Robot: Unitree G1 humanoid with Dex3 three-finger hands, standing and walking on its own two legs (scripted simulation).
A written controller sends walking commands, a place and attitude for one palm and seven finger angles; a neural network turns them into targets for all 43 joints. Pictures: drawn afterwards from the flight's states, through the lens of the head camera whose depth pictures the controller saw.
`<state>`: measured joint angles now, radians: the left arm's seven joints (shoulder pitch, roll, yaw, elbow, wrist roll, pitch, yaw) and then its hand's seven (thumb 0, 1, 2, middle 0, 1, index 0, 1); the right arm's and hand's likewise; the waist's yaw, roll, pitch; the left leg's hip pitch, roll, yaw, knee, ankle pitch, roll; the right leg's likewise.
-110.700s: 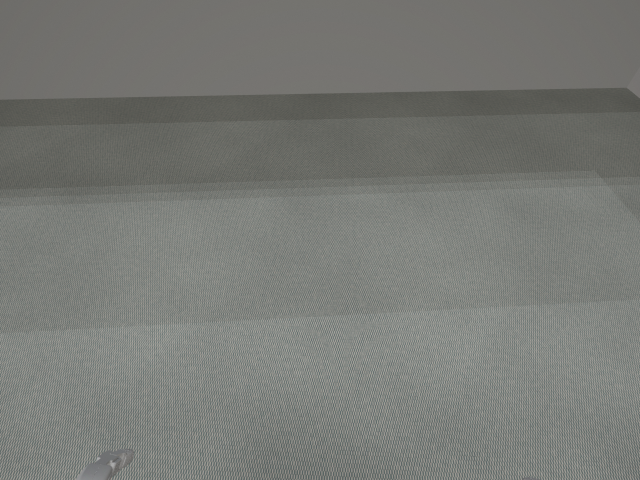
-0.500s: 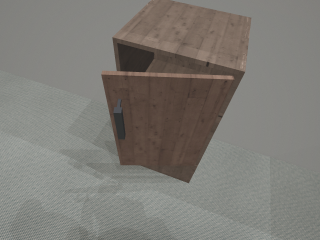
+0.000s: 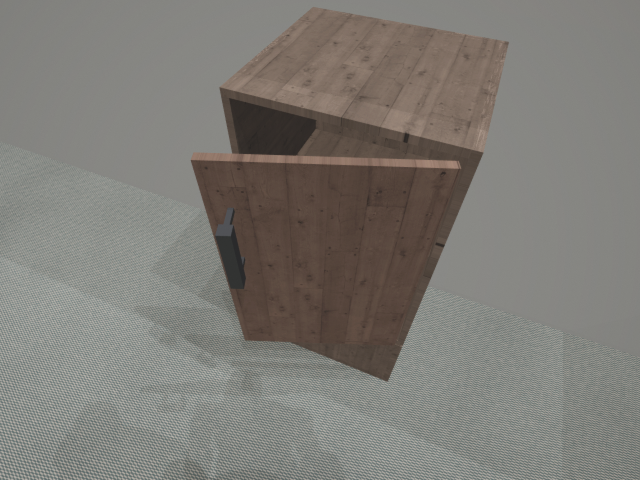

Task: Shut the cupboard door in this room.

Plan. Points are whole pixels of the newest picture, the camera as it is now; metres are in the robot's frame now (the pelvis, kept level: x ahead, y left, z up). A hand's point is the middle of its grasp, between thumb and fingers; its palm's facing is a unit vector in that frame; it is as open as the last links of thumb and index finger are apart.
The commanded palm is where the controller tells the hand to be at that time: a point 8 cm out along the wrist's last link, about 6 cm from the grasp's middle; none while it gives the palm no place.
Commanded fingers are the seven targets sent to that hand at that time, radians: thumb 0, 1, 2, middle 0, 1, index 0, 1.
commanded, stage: come to a stop and stand still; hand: left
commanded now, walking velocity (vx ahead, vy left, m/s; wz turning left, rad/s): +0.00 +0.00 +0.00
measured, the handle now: (234, 249) +0.48 +0.18 -0.05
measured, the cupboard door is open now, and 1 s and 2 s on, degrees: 21 21 21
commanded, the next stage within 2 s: look again from close up in 0.02 s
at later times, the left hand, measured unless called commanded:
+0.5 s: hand out of the picture +0.03 +0.20 -0.18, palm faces +0.01 -0.97 -0.23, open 7.4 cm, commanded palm none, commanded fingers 0.00 0.90 0.90 -0.20 -0.30 -0.20 -0.30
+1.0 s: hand (181, 397) +0.22 +0.19 -0.02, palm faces +0.14 -0.99 -0.06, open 6.9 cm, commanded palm +0.12 +0.24 -0.07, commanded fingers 0.00 0.90 0.90 -0.44 -0.56 -0.44 -0.56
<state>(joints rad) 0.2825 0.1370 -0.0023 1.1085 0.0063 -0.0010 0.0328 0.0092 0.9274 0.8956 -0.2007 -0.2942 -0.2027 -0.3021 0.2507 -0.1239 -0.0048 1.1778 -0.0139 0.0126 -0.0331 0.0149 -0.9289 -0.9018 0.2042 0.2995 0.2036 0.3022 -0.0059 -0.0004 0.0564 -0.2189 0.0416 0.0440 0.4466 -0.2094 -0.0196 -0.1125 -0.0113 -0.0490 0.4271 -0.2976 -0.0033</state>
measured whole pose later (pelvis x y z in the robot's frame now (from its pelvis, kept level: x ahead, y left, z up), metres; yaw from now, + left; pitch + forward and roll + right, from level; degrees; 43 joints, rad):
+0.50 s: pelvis +0.01 +0.02 -0.01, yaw +0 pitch -1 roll +0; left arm 0.28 0.17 -0.01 1.06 0.01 -0.01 0.04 0.01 0.91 0.90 -0.20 -0.29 -0.20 -0.30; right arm 0.25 -0.18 0.01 1.05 -0.02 -0.01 -0.03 0.01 -0.95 -0.90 0.20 0.30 0.20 0.30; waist 0.00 0.01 0.02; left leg -0.25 0.01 0.05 0.54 -0.28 0.01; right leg -0.14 -0.04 -0.03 0.52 -0.36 0.02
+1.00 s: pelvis -0.01 -0.01 -0.04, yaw +0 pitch +9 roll +1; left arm 0.32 0.17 0.17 0.21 -0.21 -0.41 -0.12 0.01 0.91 0.90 -0.28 -0.38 -0.28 -0.39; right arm 0.20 -0.22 -0.05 0.74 0.00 -0.29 -0.02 0.01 -0.91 -0.90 0.21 0.30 0.20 0.30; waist -0.03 0.00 -0.11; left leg -0.61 0.03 0.03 0.82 -0.35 -0.03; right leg -0.54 -0.04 -0.04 0.87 -0.48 -0.01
